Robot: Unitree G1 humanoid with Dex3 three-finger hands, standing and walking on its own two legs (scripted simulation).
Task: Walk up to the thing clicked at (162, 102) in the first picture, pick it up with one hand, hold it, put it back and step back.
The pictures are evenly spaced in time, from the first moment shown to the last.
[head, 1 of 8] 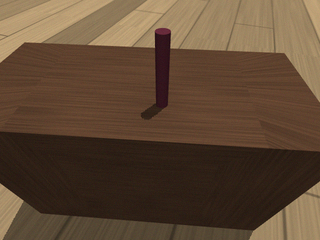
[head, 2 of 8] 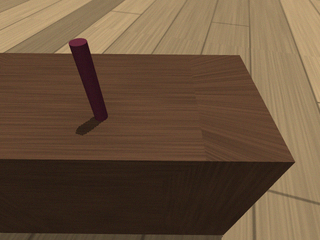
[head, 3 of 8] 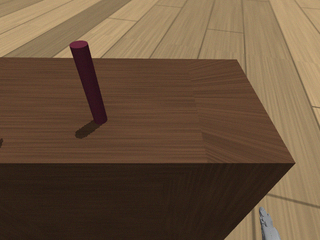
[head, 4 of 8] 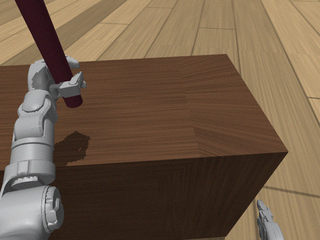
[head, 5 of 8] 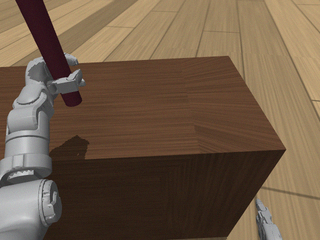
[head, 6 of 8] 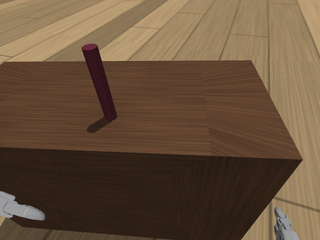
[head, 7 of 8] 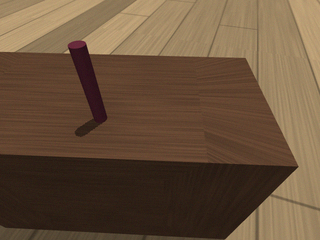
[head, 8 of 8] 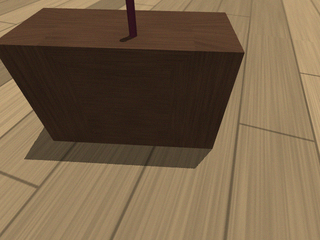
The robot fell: no
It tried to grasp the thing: yes
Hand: left
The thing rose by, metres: 0.27
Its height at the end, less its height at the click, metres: +0.00
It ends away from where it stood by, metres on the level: 0.02
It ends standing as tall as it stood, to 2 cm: yes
